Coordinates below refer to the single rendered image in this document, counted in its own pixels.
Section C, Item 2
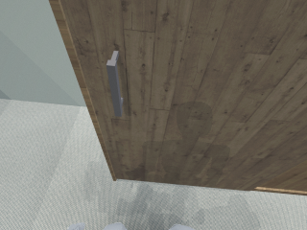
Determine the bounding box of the wardrobe door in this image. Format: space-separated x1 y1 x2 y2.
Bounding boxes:
258 160 307 192
60 0 307 192

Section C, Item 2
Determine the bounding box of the handle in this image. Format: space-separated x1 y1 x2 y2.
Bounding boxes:
106 51 124 117

